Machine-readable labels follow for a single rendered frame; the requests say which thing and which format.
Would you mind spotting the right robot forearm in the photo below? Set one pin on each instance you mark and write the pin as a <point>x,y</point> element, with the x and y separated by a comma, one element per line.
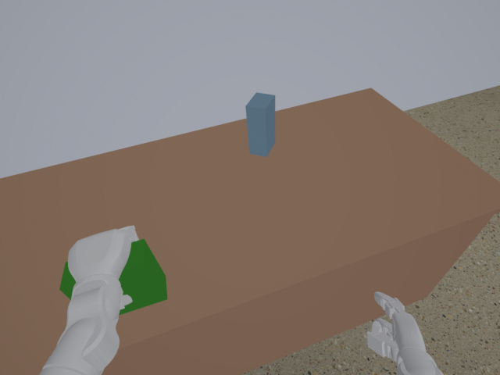
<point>415,361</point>

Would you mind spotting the sponge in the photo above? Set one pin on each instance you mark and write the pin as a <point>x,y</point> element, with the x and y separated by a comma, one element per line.
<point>142,278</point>

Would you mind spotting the left robot forearm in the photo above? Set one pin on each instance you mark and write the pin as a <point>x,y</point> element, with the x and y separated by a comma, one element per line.
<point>90,341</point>

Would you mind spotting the table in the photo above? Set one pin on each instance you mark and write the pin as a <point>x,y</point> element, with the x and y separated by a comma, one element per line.
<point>263,256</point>

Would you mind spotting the left robot hand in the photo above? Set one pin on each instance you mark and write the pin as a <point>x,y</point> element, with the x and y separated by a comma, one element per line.
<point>103,253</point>

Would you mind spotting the right robot hand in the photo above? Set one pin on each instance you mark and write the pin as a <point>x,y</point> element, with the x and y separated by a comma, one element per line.
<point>388,339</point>

